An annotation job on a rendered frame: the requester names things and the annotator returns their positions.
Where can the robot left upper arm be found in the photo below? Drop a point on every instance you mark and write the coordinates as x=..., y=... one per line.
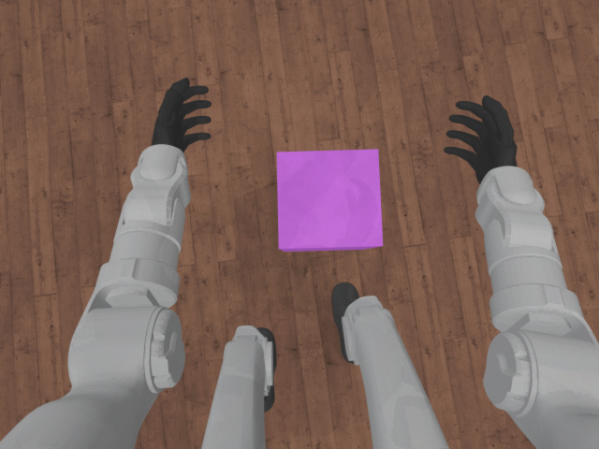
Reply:
x=121, y=359

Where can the left robot hand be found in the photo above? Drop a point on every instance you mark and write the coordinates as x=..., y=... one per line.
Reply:
x=170, y=125

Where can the carton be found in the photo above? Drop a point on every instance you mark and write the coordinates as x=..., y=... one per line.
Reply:
x=329, y=200

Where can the robot left forearm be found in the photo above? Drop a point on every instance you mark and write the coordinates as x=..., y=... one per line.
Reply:
x=142, y=270

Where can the robot left thigh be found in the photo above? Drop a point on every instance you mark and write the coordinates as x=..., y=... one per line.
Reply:
x=236, y=419

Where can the robot thigh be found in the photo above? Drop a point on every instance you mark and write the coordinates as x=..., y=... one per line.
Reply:
x=400, y=413
x=236, y=419

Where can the robot right thigh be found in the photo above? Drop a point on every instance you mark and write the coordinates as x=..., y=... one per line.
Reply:
x=400, y=413

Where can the right robot hand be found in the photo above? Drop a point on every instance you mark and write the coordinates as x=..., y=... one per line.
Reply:
x=494, y=146

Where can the robot right forearm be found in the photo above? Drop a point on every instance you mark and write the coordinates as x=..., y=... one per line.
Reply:
x=528, y=286

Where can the robot right upper arm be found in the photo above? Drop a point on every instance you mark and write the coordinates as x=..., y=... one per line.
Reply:
x=548, y=384

